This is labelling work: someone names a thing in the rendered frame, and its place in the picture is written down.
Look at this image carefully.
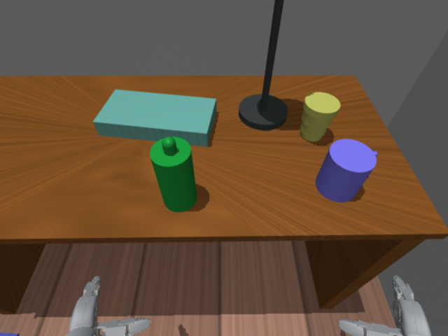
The right robot hand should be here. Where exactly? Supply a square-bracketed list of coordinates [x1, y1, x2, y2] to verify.
[339, 275, 431, 336]

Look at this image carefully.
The left robot hand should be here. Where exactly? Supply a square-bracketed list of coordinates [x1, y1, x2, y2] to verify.
[69, 276, 151, 336]

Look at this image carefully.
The desk lamp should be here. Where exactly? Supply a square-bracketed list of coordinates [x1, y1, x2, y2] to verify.
[239, 0, 288, 130]

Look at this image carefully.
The desk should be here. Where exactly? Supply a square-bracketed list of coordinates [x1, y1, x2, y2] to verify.
[0, 76, 448, 314]

